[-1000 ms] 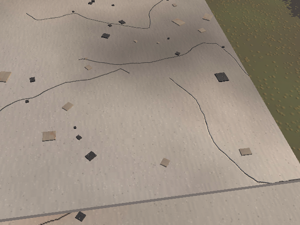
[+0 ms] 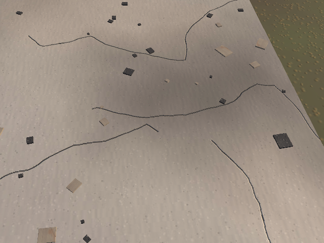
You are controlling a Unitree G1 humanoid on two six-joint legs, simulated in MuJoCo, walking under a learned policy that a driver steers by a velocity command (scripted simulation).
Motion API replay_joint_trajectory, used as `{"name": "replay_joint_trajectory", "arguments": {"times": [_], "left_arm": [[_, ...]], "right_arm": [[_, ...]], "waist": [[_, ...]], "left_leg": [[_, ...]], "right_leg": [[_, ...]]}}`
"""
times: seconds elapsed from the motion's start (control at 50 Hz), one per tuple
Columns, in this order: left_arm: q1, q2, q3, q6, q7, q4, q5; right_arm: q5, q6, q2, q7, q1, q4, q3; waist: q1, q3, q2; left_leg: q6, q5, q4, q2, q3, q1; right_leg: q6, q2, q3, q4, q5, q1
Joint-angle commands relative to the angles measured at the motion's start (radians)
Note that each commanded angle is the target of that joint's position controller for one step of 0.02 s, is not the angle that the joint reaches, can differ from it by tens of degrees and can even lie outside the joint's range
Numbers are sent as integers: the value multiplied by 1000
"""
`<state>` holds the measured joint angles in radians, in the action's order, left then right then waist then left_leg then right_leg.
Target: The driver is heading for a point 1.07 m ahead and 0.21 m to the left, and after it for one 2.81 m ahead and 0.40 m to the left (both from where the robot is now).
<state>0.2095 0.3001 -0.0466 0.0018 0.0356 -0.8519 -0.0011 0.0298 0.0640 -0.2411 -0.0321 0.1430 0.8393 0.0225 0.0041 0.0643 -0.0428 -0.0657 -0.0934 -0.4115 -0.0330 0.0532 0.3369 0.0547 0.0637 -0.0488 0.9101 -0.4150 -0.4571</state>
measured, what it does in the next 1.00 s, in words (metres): walks ahead: right foot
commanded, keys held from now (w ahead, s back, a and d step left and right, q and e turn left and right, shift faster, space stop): no key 0.30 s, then w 0.70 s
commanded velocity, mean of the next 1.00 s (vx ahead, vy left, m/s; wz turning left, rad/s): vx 0.27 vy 0.00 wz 0.00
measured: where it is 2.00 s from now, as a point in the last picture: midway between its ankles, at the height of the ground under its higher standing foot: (165, 150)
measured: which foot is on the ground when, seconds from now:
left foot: down 0.00-0.62, up 0.64-1.00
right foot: up 0.00-0.12, down 0.14-1.00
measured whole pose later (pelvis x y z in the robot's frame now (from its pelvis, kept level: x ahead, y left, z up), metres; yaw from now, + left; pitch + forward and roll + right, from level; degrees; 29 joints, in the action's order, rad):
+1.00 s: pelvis +0.31 -0.03 -0.02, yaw -1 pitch +1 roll +0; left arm 0.47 0.24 -0.05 -0.07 0.02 -1.07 -0.01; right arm -0.03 0.08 -0.24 -0.05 -0.09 0.81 0.03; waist -0.08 0.04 0.01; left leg -0.08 -0.03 -0.52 0.01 0.05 0.54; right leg 0.01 0.01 0.03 0.20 -0.42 0.21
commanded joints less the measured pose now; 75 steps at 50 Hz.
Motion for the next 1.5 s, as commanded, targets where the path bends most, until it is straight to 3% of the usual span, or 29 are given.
{"name": "replay_joint_trajectory", "arguments": {"times": [0.02, 0.14, 0.16, 0.18, 0.22, 0.3, 0.36, 0.46, 0.52, 0.58, 0.6, 0.62, 0.64, 0.66, 0.68, 0.74, 0.84, 0.94, 0.98, 1.02, 1.04, 1.06, 1.08, 1.1, 1.14, 1.2, 1.24, 1.38, 1.5], "left_arm": [[123, 44, -10, 17, 12, 6, 8], [46, 58, -16, 17, 9, 5, 26], [42, 89, -19, 12, 12, 12, 28], [8, 160, -37, 11, 14, -1, 10], [1, 68, -21, -2, 2, -17, 12], [-3, 60, -16, -25, -2, -49, 8], [27, 75, -23, -19, 3, -78, -7], [4, 42, -16, -71, -6, -66, -19], [-53, 16, -9, -112, -29, -34, -18], [10, 11, -11, -124, -50, -70, -28], [130, 32, -25, -119, -49, -127, -28], [271, 130, -58, -112, -40, -171, -23], [374, 216, -82, -105, -43, -198, -25], [342, 111, -47, -104, -43, -184, -12], [307, 53, -31, -105, -42, -171, -1], [242, 25, -12, -95, -43, -157, -6], [185, 88, -19, -87, -17, -134, 0], [226, 102, -35, -95, -12, -172, -21], [203, 121, -45, -83, -12, -168, -15], [188, 100, -37, -64, -12, -156, -3], [285, 2, -8, -71, -22, -136, 6], [326, -65, 15, -95, -31, -150, -7], [207, 44, -15, -115, -38, -122, -38], [125, 82, -25, -127, -35, -91, -52], [103, 69, -37, -121, -18, -90, -27], [140, 11, -35, -86, -11, -94, -20], [62, 24, -40, -78, -6, -61, -11], [-188, 0, -26, -95, -31, 11, -9], [-287, 35, -22, -115, -63, 68, -20]], "right_arm": [[-3, 10, -141, 12, -69, -43, 32], [-19, -21, -100, 24, -43, 11, 11], [-11, -21, -87, 25, -16, 21, 5], [-11, -22, -94, 24, 47, 26, 12], [-11, -32, -113, 34, -2, 33, 16], [-14, -46, -106, 45, 5, 57, 16], [-33, -53, -115, 46, 8, 75, 25], [-52, -11, -136, 40, 88, 100, 41], [-59, 12, -198, 36, 179, 129, 62], [-65, 12, -197, 32, 101, 101, 64], [-69, 6, -193, 31, 12, 70, 63], [-62, 14, -144, 28, -71, 25, 49], [-44, 36, -103, 29, -80, -7, 38], [-48, 46, -133, 26, -66, 8, 47], [-69, 51, -128, 17, -48, 19, 47], [-66, 44, -97, 6, -86, 11, 46], [-49, 26, -24, -9, -228, -46, 16], [-58, 22, -93, -12, -277, -82, 32], [-55, 22, -134, -9, -179, -58, 56], [-56, 12, -192, 3, 108, 30, 95], [-31, 9, -275, 11, 245, 55, 115], [-35, 10, -249, 3, 269, 70, 99], [-47, 20, -185, 0, 186, 64, 80], [-48, 27, -158, -1, 85, 45, 69], [-25, 42, -110, -8, -21, 33, 54], [-26, 48, -97, -7, -13, 56, 48], [-25, 50, -132, 9, 28, 73, 54], [-40, 36, -164, 40, 175, 115, 57], [-53, 4, -181, 46, 259, 148, 69]], "waist": [[-42, -194, 162], [-39, -83, 107], [-21, -72, 64], [48, -53, -62], [11, -50, -51], [6, -84, -31], [-3, -72, 0], [24, 43, 91], [36, 8, 204], [-30, -25, 185], [-95, -50, 152], [-151, -79, -22], [-169, -107, -262], [-141, -86, -158], [-115, -55, -85], [-69, 7, -34], [-62, 57, -51], [-32, 62, -62], [31, -29, -80], [164, -192, -62], [141, -342, 135], [113, -461, 286], [116, -301, 216], [84, -164, 161], [9, -73, 92], [-38, -58, 119], [-28, -20, 104], [51, 8, 82], [54, 24, 95]], "left_leg": [[-168, 300, 152, 243, -153, -28], [-59, -326, 159, 177, -180, 46], [-18, -344, 115, 139, -160, 49], [13, -310, 107, 70, -98, 30], [32, -203, 45, 55, -62, -91], [17, -39, 10, 65, -60, -133], [-4, -341, -17, 38, -38, -99], [-94, -540, 34, 143, -212, -103], [-201, -367, 111, 332, -488, -265], [-161, -52, 49, 322, -386, -230], [-107, 14, -14, 255, -274, -79], [-15, 104, -290, 115, -87, 117], [54, -201, -586, -13, 10, 395], [48, -449, -737, 16, -80, 526], [25, -414, -801, 51, -123, 577], [12, -233, -679, 131, -74, 581], [60, 35, -274, 71, 22, 277], [1, 118, -112, 59, -17, 192], [-34, 63, -128, 21, 3, 59], [-86, 33, -144, 23, -8, -332], [-213, -112, -128, 274, -381, -710], [-293, -346, 85, 418, -791, -782], [-237, -439, 152, 377, -744, -648], [-202, -385, 184, 353, -607, -478], [-165, -185, 236, 281, -404, -212], [-173, -134, 304, 243, -289, -83], [-186, -117, 337, 245, -259, -75], [-141, 10, 332, 209, -134, -179], [-127, 76, 204, 282, -202, -347]], "right_leg": [[3, 20, 2, -146, 115, 201], [-48, 19, 4, -470, 309, 331], [-69, 74, -51, -506, 382, 344], [-97, 70, -51, -481, 292, 282], [-74, 36, -33, -524, 159, 179], [-48, 20, -11, -492, 337, 229], [-86, -11, 11, -472, 14, 207], [-133, -19, 10, -370, -100, 27], [-127, -44, 67, -199, 38, -98], [-154, -49, 81, -355, 23, 54], [-168, -55, 70, -470, 130, 296], [-220, 74, -154, -566, 193, 513], [-319, 261, -475, -642, 381, 745], [-343, 309, -487, -613, 525, 779], [-320, 283, -387, -587, 588, 778], [-244, 218, -195, -656, 623, 682], [-226, 118, -21, -792, 549, 377], [-204, 185, -3, -789, 619, 481], [-181, 192, 20, -648, 922, 548], [-135, 125, 64, -277, 979, 403], [-87, 5, 87, 113, 578, 43], [-76, -123, -38, 353, -154, -124], [-100, -63, -88, 452, -132, -227], [-119, -11, -53, 435, -32, -254], [-122, 71, -37, 334, 111, -143], [-105, 104, -29, 241, 145, -69], [-78, 116, -21, 146, 223, -147], [-44, 59, 38, -263, 546, -178], [-64, 18, 14, -427, 415, -145]]}}
Next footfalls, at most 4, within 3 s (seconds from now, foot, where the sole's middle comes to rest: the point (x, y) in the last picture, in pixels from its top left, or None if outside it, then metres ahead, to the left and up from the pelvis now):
0.14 right None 0.14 -0.16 -0.78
1.02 left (142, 227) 0.51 0.07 -0.78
1.56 right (198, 163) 0.81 -0.17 -0.78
2.12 left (135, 122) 1.04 0.13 -0.78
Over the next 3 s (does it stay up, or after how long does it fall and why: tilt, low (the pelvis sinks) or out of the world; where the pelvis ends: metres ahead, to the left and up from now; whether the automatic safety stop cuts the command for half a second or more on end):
stays up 1.14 0.12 0.00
